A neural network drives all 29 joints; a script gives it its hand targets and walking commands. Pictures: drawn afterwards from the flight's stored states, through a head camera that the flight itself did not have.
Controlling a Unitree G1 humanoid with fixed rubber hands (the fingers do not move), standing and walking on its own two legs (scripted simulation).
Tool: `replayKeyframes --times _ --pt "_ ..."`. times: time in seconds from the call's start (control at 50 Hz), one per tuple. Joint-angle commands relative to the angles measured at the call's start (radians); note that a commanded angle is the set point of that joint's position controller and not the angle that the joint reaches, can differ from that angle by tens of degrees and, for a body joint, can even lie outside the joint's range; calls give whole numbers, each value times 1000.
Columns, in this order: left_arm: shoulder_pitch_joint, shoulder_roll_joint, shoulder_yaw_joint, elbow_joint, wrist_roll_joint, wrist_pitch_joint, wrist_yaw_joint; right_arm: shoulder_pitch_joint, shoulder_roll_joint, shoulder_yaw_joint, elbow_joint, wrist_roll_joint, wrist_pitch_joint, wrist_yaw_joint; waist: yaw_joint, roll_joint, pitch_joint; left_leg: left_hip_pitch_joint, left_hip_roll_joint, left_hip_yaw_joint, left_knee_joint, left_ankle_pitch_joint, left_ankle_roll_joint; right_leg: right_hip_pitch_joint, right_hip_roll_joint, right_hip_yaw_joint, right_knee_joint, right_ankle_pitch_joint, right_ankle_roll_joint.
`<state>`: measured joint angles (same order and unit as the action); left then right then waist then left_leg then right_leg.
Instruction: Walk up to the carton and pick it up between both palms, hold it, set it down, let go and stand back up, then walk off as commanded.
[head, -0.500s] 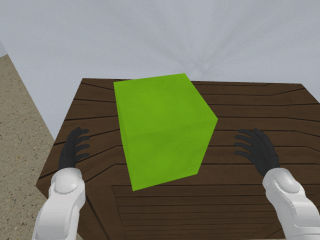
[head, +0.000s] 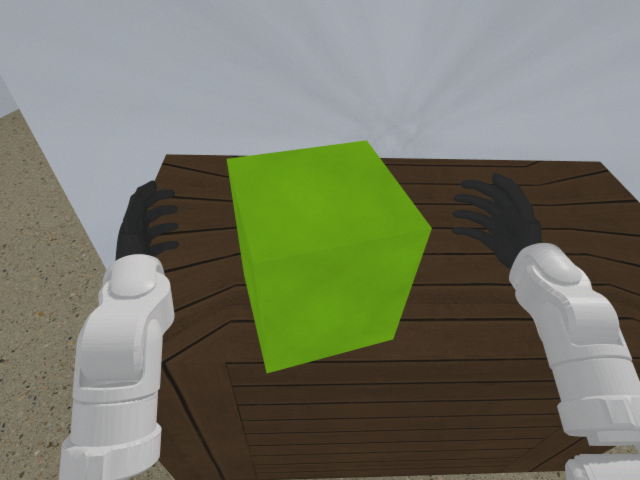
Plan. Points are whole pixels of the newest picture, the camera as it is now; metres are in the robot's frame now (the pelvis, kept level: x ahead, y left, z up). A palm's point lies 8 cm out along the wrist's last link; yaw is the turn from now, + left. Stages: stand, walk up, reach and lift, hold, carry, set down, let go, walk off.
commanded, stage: reach and lift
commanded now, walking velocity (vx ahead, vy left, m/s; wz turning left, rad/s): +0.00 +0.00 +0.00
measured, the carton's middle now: (316, 256) +0.43 +0.02 +0.05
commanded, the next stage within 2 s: none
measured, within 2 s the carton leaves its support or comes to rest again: neither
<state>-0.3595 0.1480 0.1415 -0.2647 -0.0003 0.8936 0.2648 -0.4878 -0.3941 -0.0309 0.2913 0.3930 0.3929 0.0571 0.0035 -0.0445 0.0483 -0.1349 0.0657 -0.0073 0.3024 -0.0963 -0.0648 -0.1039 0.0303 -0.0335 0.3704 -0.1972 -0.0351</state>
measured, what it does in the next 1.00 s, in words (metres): stands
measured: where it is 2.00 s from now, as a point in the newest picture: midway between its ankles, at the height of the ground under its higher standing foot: outside the picture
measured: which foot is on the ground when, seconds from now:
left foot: down 0.00-1.00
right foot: down 0.00-1.00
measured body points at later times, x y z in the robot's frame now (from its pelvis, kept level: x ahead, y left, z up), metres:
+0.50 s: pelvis +0.01 +0.00 +0.00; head +0.03 +0.02 +0.45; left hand +0.37 +0.22 +0.19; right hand +0.44 -0.19 +0.21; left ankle +0.05 +0.16 -0.75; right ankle +0.01 -0.09 -0.75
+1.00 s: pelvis +0.01 +0.00 +0.00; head +0.04 +0.02 +0.45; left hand +0.39 +0.22 +0.15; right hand +0.45 -0.19 +0.17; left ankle +0.05 +0.16 -0.75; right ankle +0.01 -0.09 -0.75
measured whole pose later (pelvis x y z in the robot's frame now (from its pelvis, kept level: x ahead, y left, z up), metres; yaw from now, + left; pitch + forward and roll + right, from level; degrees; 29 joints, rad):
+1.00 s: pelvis +0.01 +0.00 +0.00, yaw +0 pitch +0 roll +0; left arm -0.53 0.15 0.20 -0.02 0.00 0.78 0.24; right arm -0.83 -0.43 0.06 0.64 0.45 0.34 0.06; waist 0.00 -0.03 0.07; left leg -0.21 0.07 -0.01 0.32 -0.11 -0.06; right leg -0.16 0.03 -0.03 0.36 -0.20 -0.04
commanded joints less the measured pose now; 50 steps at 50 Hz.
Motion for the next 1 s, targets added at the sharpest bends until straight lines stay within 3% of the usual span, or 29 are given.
replayKeyframes --times 0.0,0.22,0.4,0.46,0.62,0.68,0.74,0.86,0.98 --pt "-409 73 109 -36 -105 -40 -12 -546 -369 26 -68 93 -35 10 140 29 -404 42 -64 84 -15 82 48 4 16 91 -83 128 31" --pt "-497 108 122 -39 -99 -30 -20 -681 -403 58 4 134 -32 2 147 63 -527 99 -66 72 31 249 18 47 40 64 -48 355 27" --pt "-576 138 142 -11 -70 -9 -18 -806 -413 80 63 155 -23 -1 162 73 -572 102 -71 70 45 307 5 84 46 55 -32 441 30" --pt "-628 145 138 8 -70 -6 -18 -854 -418 80 110 156 -17 -2 156 88 -573 98 -71 68 46 308 0 79 46 52 -30 447 31" --pt "-712 148 135 134 -65 -11 -9 -948 -399 104 212 155 -10 9 185 75 -558 57 -67 70 28 240 9 66 39 51 -37 386 37" --pt "-685 131 139 169 -59 -24 -9 -925 -380 125 255 155 -14 15 201 72 -562 59 -65 70 32 260 8 66 44 49 -34 394 35" --pt "-644 113 142 202 -40 -47 -17 -871 -364 130 302 147 -29 14 193 71 -553 66 -68 72 33 271 8 72 48 47 -33 413 40" --pt "-595 73 120 197 -41 -131 -37 -806 -302 139 260 137 -90 10 188 73 -580 69 -73 70 57 304 10 74 49 43 -21 458 50" --pt "-573 57 86 204 -54 -230 -52 -772 -267 121 254 108 -141 21 188 76 -606 71 -68 69 59 283 14 46 50 33 -26 394 47"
